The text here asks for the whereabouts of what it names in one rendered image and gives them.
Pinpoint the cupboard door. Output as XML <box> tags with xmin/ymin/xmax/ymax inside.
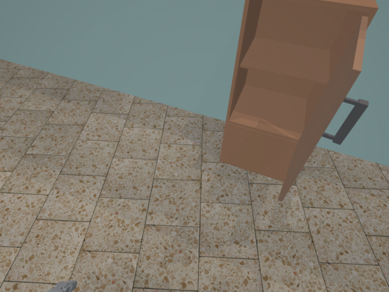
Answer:
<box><xmin>278</xmin><ymin>16</ymin><xmax>368</xmax><ymax>202</ymax></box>

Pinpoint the handle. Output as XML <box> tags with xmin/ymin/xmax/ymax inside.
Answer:
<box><xmin>322</xmin><ymin>97</ymin><xmax>369</xmax><ymax>145</ymax></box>

